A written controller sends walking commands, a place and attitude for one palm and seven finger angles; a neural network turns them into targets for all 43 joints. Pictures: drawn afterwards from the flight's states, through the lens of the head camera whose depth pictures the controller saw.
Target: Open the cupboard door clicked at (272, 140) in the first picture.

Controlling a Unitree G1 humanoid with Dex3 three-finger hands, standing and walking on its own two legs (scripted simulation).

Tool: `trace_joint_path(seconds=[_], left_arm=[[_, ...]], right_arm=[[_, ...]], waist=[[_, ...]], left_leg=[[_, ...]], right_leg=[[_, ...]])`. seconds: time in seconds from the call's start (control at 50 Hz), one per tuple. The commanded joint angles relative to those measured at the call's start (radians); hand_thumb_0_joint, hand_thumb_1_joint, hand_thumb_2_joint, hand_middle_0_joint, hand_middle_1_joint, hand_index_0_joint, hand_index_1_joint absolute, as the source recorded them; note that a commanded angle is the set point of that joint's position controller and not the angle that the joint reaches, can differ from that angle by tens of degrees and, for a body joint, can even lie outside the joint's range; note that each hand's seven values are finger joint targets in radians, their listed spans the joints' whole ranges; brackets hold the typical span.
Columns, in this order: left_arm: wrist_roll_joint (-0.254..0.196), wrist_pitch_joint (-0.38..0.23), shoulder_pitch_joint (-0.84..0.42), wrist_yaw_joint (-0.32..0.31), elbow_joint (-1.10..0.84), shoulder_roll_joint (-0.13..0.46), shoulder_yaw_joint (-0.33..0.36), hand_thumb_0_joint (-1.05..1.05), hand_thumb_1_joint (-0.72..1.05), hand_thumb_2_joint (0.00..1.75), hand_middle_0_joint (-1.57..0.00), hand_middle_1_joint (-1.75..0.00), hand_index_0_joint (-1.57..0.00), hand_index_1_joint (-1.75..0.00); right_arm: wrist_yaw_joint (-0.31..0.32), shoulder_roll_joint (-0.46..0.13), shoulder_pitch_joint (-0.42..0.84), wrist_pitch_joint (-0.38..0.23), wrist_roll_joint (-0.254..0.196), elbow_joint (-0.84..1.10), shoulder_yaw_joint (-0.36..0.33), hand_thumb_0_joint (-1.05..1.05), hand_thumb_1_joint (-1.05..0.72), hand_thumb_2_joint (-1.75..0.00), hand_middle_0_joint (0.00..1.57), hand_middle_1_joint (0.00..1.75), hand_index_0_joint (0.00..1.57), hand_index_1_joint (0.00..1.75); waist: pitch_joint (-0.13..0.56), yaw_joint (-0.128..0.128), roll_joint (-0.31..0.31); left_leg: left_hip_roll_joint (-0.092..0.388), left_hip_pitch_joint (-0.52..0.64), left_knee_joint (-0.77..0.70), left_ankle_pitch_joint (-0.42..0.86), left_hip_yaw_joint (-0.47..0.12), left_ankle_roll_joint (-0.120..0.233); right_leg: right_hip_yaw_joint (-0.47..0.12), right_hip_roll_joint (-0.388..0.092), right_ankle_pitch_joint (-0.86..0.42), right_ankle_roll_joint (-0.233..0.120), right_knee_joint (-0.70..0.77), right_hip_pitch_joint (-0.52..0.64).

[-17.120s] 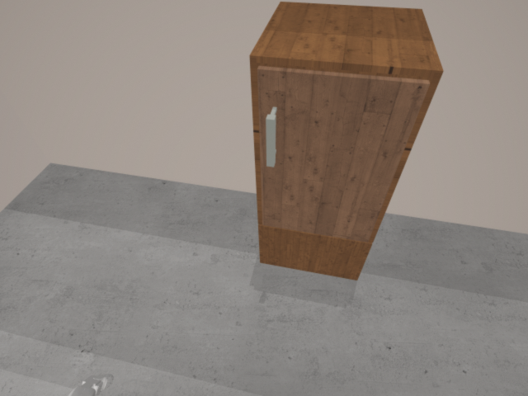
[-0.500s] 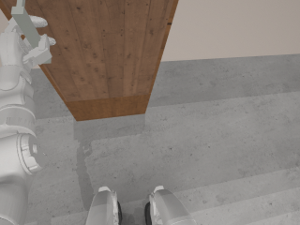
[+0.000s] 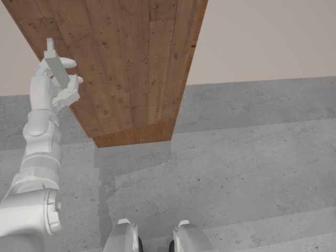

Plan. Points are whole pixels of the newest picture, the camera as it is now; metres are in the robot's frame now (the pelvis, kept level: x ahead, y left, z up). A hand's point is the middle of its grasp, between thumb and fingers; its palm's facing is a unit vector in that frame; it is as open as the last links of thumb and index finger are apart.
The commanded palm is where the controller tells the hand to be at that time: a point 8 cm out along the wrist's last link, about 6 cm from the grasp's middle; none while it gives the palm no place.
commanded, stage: pull the door open along its arc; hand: left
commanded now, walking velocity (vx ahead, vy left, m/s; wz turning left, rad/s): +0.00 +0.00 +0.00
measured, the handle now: (63, 72) +0.53 +0.22 +0.05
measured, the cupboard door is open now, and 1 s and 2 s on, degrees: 9 46 49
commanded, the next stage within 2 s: open thumb and fingers to let go in 0.64 s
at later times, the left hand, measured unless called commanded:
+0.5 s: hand (114, 136) +0.36 +0.09 +0.05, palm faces +0.47 -0.88 +0.02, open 6.0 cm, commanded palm +0.30 +0.11 +0.05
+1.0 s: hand (139, 151) +0.33 +0.04 +0.05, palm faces +0.46 -0.89 -0.02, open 7.3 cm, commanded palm +0.28 +0.08 +0.05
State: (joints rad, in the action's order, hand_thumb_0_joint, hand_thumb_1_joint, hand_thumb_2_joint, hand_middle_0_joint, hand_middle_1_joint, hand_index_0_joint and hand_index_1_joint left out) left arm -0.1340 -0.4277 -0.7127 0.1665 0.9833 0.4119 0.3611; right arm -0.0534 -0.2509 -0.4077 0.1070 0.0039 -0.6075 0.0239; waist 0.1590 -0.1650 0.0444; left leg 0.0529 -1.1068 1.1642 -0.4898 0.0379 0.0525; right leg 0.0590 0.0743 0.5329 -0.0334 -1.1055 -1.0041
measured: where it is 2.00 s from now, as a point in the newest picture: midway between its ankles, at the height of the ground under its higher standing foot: outside the picture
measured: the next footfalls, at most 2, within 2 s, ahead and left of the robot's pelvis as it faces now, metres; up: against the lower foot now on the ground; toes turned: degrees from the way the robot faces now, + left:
none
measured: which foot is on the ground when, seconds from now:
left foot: down 0.00-1.00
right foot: down 0.00-1.00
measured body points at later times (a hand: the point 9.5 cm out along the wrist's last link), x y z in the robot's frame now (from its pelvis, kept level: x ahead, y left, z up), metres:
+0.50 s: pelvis +0.00 -0.02 +0.01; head +0.07 -0.02 +0.45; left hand +0.33 +0.14 +0.05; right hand +0.16 -0.24 -0.11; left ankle +0.03 +0.09 -0.64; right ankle -0.01 -0.11 -0.64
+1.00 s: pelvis +0.00 -0.06 +0.01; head +0.07 -0.08 +0.45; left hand +0.30 +0.09 +0.05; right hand +0.18 -0.27 -0.11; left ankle +0.03 +0.09 -0.64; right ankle -0.01 -0.11 -0.64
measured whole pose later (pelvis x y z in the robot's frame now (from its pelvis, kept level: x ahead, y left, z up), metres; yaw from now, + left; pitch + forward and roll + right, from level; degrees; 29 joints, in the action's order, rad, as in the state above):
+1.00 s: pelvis +0.00 -0.06 +0.01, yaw +6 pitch +17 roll +2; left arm 0.08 -0.41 -0.11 -0.58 0.42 -0.11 -0.12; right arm -0.03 -0.19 -0.18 0.01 0.08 -0.62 -0.01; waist 0.18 -0.02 0.02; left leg 0.00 -0.94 1.08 -0.44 -0.02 -0.03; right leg 0.12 0.03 0.58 -0.12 -1.13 -0.86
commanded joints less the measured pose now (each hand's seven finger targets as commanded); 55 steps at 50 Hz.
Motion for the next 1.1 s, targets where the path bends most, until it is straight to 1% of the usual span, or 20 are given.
trace_joint_path(seconds=[0.0,0.02,0.04,0.06,0.08,0.12,0.16,0.24,0.34,0.44,0.54,0.56,0.62,0.66,0.72,0.78,0.84,0.9,0.94,1.08], left_arm=[[-0.031,-0.077,-0.122,-0.001,-0.282,0.108,-0.039,0.00,0.90,0.90,-0.40,-1.35,-0.40,-1.35],[-0.036,-0.083,-0.094,-0.007,-0.319,0.079,-0.058,0.00,0.90,0.90,-0.40,-1.35,-0.40,-1.35],[-0.110,-0.083,-0.067,-0.168,-0.366,0.048,0.101,0.00,0.90,0.90,-0.40,-1.35,-0.40,-1.35],[-0.080,-0.081,-0.001,-0.252,-0.370,-0.026,0.028,0.00,0.90,0.90,-0.40,-1.35,-0.40,-1.35],[-0.074,-0.075,0.045,-0.302,-0.386,-0.093,-0.010,0.00,0.90,0.90,-0.40,-1.35,-0.40,-1.35],[-0.029,-0.082,0.081,-0.404,-0.453,-0.131,-0.033,0.00,0.90,0.90,-0.40,-1.35,-0.40,-1.35],[0.050,-0.087,0.105,-0.515,-0.507,-0.177,-0.083,0.00,0.90,0.90,-0.40,-1.35,-0.40,-1.35],[0.166,-0.080,0.145,-0.641,-0.578,-0.312,-0.229,0.00,0.90,0.90,-0.40,-1.35,-0.40,-1.35],[0.201,-0.061,0.215,-0.730,-0.649,-0.449,-0.352,0.00,0.90,0.90,-0.40,-1.35,-0.40,-1.35],[0.235,-0.054,0.263,-0.743,-0.690,-0.530,-0.467,0.00,0.90,0.90,-0.40,-1.35,-0.40,-1.35],[0.261,-0.046,0.364,-0.739,-0.734,-0.598,-0.555,0.00,0.90,0.90,-0.40,-1.35,-0.40,-1.35],[0.261,-0.042,0.403,-0.736,-0.735,-0.595,-0.555,0.00,0.90,0.90,-0.40,-1.35,-0.40,-1.35],[0.253,-0.031,0.537,-0.730,-0.795,-0.613,-0.573,0.00,0.90,0.90,-0.40,-1.35,-0.40,-1.35],[0.256,-0.020,0.518,-0.733,-0.791,-0.585,-0.559,0.00,0.90,0.90,-0.40,-1.35,-0.40,-1.35],[0.267,-0.026,0.339,-0.765,-0.780,-0.543,-0.519,0.00,0.90,0.90,-0.40,-1.35,-0.40,-1.35],[0.257,-0.043,0.338,-0.775,-0.760,-0.503,-0.466,0.00,0.69,0.81,-0.38,-1.33,-0.38,-1.33],[0.241,-0.042,0.373,-0.758,-0.751,-0.540,-0.491,0.00,0.48,0.72,-0.37,-1.30,-0.37,-1.30],[0.223,-0.039,0.368,-0.746,-0.765,-0.528,-0.482,0.00,0.27,0.63,-0.35,-1.28,-0.35,-1.28],[0.221,-0.037,0.363,-0.738,-0.762,-0.533,-0.493,0.00,0.13,0.57,-0.35,-1.27,-0.35,-1.27],[0.223,-0.039,0.396,-0.726,-0.769,-0.526,-0.488,0.00,-0.36,0.36,-0.31,-1.22,-0.31,-1.22]], right_arm=[[0.007,-0.174,-0.084,-0.028,-0.008,0.088,-0.077,0.00,-0.90,-0.90,0.20,0.30,0.20,0.30],[0.005,-0.169,-0.075,-0.030,-0.010,0.094,-0.079,0.00,-0.90,-0.90,0.20,0.30,0.20,0.30],[0.009,-0.147,-0.047,-0.041,0.003,0.100,-0.079,0.00,-0.90,-0.90,0.20,0.30,0.20,0.30],[0.000,-0.142,-0.036,-0.053,0.013,0.100,-0.075,0.00,-0.90,-0.90,0.20,0.30,0.20,0.30],[-0.011,-0.136,-0.023,-0.057,0.015,0.101,-0.076,0.00,-0.90,-0.90,0.20,0.30,0.20,0.30],[-0.024,-0.133,-0.016,-0.057,0.031,0.101,-0.082,0.00,-0.90,-0.90,0.20,0.30,0.20,0.30],[-0.036,-0.127,-0.009,-0.054,0.050,0.108,-0.085,0.00,-0.90,-0.90,0.20,0.30,0.20,0.30],[-0.050,-0.112,0.037,-0.046,0.062,0.117,-0.095,0.00,-0.90,-0.90,0.20,0.30,0.20,0.30],[-0.040,-0.089,0.097,-0.054,0.067,0.127,-0.097,0.00,-0.90,-0.90,0.20,0.30,0.20,0.30],[-0.022,-0.062,0.156,-0.076,0.071,0.126,-0.086,0.00,-0.90,-0.90,0.20,0.30,0.20,0.30],[-0.012,-0.038,0.203,-0.105,0.075,0.137,-0.073,0.00,-0.90,-0.90,0.20,0.30,0.20,0.30],[-0.009,-0.036,0.200,-0.110,0.076,0.140,-0.073,0.00,-0.90,-0.90,0.20,0.30,0.20,0.30],[-0.005,-0.022,0.231,-0.128,0.073,0.161,-0.065,0.00,-0.90,-0.90,0.20,0.30,0.20,0.30],[0.004,-0.023,0.233,-0.135,0.074,0.155,-0.060,0.00,-0.90,-0.90,0.20,0.30,0.20,0.30],[0.021,-0.018,0.250,-0.140,0.078,0.127,-0.054,0.00,-0.90,-0.90,0.20,0.30,0.20,0.30],[0.035,-0.008,0.271,-0.145,0.079,0.121,-0.053,0.00,-0.90,-0.90,0.20,0.30,0.20,0.30],[0.033,-0.009,0.272,-0.148,0.077,0.121,-0.057,0.00,-0.90,-0.90,0.20,0.30,0.20,0.30],[0.034,-0.014,0.254,-0.145,0.075,0.120,-0.062,0.00,-0.90,-0.90,0.20,0.30,0.20,0.30],[0.035,-0.018,0.253,-0.143,0.073,0.119,-0.064,0.00,-0.90,-0.90,0.20,0.30,0.20,0.30],[0.035,-0.021,0.235,-0.140,0.073,0.116,-0.070,0.00,-0.90,-0.90,0.20,0.30,0.20,0.30]], waist=[[0.438,0.055,0.051],[0.429,0.061,0.054],[0.430,0.141,0.050],[0.394,0.121,0.077],[0.376,0.114,0.059],[0.395,0.119,0.023],[0.404,0.119,0.002],[0.415,0.108,-0.007],[0.405,0.108,-0.073],[0.338,0.099,-0.090],[0.306,0.109,-0.067],[0.300,0.113,-0.111],[0.319,0.141,-0.103],[0.276,0.123,-0.147],[0.228,0.095,-0.130],[0.235,0.110,-0.156],[0.280,0.117,-0.135],[0.320,0.117,-0.159],[0.306,0.107,-0.160],[0.317,0.116,-0.174]], left_leg=[[-0.030,0.465,-0.127,0.431,-0.081,-0.020],[-0.031,0.474,-0.133,0.440,-0.078,-0.022],[-0.030,0.461,-0.149,0.447,-0.068,-0.035],[-0.030,0.463,-0.150,0.448,-0.071,-0.042],[-0.026,0.466,-0.149,0.457,-0.072,-0.047],[-0.025,0.461,-0.142,0.487,-0.069,-0.050],[-0.025,0.465,-0.136,0.511,-0.073,-0.051],[-0.028,0.485,-0.137,0.477,-0.071,-0.048],[-0.038,0.473,-0.150,0.412,-0.066,-0.040],[-0.050,0.440,-0.160,0.316,-0.056,-0.032],[-0.058,0.433,-0.162,0.274,-0.050,-0.030],[-0.057,0.417,-0.164,0.267,-0.054,-0.029],[-0.065,0.411,-0.170,0.262,-0.048,-0.035],[-0.066,0.372,-0.160,0.233,-0.055,-0.033],[-0.070,0.321,-0.129,0.169,-0.062,-0.034],[-0.077,0.261,-0.109,0.125,-0.067,-0.038],[-0.079,0.270,-0.111,0.146,-0.062,-0.041],[-0.079,0.264,-0.109,0.169,-0.064,-0.042],[-0.077,0.268,-0.108,0.173,-0.063,-0.041],[-0.078,0.265,-0.107,0.208,-0.066,-0.041]], right_leg=[[-0.020,0.005,-0.442,0.010,0.137,0.191],[-0.019,0.003,-0.450,0.009,0.138,0.196],[-0.005,0.002,-0.429,0.012,0.137,0.210],[0.000,0.005,-0.415,0.013,0.133,0.173],[0.006,0.001,-0.418,0.014,0.130,0.161],[0.003,-0.003,-0.444,0.014,0.111,0.182],[0.005,-0.006,-0.457,0.012,0.093,0.189],[0.000,-0.015,-0.449,0.010,0.098,0.199],[-0.005,-0.022,-0.448,0.009,0.129,0.262],[-0.020,-0.035,-0.405,0.008,0.167,0.275],[-0.034,-0.052,-0.387,0.006,0.190,0.280],[-0.040,-0.054,-0.389,0.008,0.197,0.297],[-0.060,-0.074,-0.445,0.016,0.206,0.350],[-0.086,-0.087,-0.442,0.028,0.223,0.346],[-0.133,-0.110,-0.349,0.038,0.245,0.299],[-0.205,-0.138,-0.281,0.051,0.280,0.338],[-0.203,-0.143,-0.345,0.052,0.267,0.367],[-0.211,-0.149,-0.433,0.063,0.257,0.415],[-0.208,-0.150,-0.455,0.065,0.258,0.405],[-0.201,-0.152,-0.558,0.069,0.235,0.425]])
